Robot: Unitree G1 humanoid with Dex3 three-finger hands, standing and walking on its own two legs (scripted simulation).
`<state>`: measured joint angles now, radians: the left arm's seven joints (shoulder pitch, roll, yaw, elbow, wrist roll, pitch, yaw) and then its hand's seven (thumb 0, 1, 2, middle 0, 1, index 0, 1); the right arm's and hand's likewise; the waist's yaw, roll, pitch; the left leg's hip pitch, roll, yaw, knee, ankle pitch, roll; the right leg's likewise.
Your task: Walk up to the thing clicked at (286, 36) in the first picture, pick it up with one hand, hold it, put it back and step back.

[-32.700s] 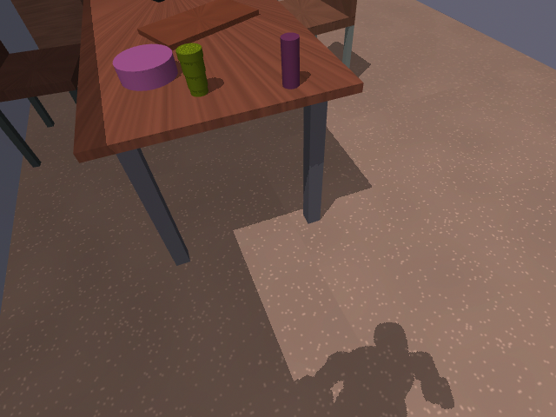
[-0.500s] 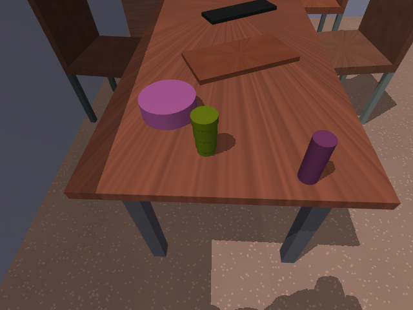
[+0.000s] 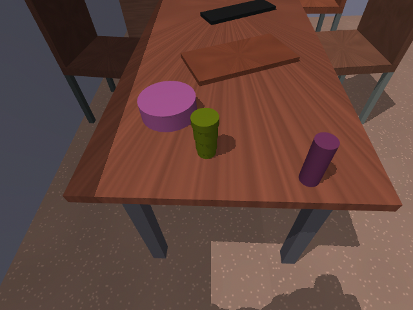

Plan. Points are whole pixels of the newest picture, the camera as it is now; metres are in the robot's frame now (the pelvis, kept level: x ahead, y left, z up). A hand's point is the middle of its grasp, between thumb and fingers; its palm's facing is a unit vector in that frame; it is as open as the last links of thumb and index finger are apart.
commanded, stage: stand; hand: right
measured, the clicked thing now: (317, 161) +0.43 -0.22 +0.01
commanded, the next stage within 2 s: none
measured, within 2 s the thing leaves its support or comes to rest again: neither
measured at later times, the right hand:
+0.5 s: hand out of the picture +0.07 -0.25 -0.16, palm faces -0.02 +0.94 -0.35, open 9.8 cm
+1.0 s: hand out of the picture +0.07 -0.25 -0.16, palm faces -0.01 +0.94 -0.34, open 7.4 cm
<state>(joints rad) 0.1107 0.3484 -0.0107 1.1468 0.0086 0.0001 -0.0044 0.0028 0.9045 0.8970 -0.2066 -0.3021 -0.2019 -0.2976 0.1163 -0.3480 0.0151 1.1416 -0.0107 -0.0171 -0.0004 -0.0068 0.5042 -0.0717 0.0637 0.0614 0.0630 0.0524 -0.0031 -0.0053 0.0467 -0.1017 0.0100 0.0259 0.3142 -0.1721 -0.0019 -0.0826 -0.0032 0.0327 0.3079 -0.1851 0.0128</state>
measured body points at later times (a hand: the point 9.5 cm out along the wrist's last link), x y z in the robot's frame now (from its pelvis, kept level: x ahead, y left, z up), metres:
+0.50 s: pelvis +0.00 +0.00 +0.00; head +0.00 +0.01 +0.45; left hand +0.07 +0.30 -0.14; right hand +0.07 -0.30 -0.13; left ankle +0.00 +0.12 -0.75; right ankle -0.01 -0.13 -0.75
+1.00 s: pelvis +0.00 +0.00 +0.00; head +0.01 +0.00 +0.45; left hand +0.07 +0.30 -0.13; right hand +0.07 -0.30 -0.13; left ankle +0.00 +0.12 -0.75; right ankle -0.01 -0.13 -0.75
